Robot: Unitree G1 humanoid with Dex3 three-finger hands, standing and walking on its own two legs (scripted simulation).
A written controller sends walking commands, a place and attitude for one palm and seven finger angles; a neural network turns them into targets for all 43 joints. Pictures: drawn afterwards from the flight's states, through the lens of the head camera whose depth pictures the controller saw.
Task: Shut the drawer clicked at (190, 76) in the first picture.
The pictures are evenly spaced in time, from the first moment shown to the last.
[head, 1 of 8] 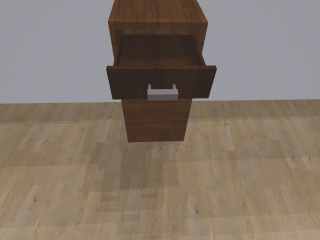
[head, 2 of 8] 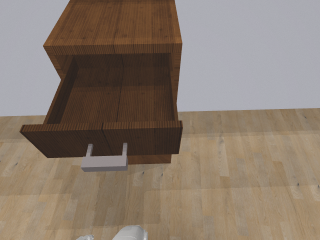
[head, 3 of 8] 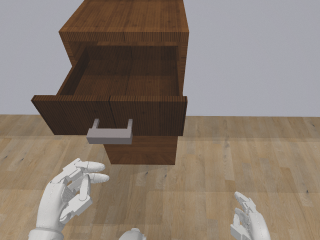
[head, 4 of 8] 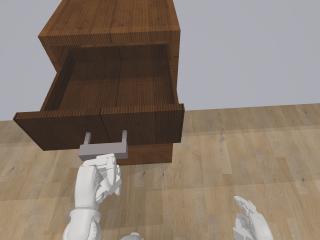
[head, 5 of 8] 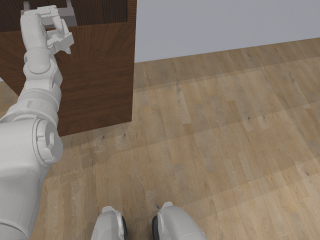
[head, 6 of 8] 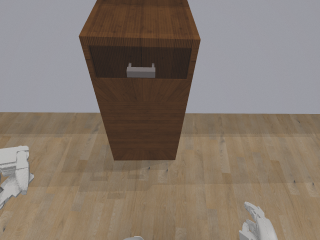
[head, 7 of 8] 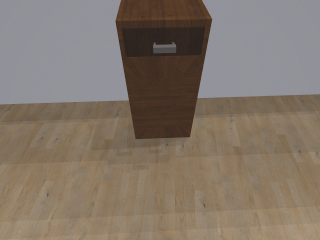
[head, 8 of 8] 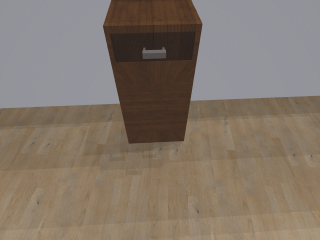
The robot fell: no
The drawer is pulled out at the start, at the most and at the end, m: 0.29 0.29 0.00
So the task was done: yes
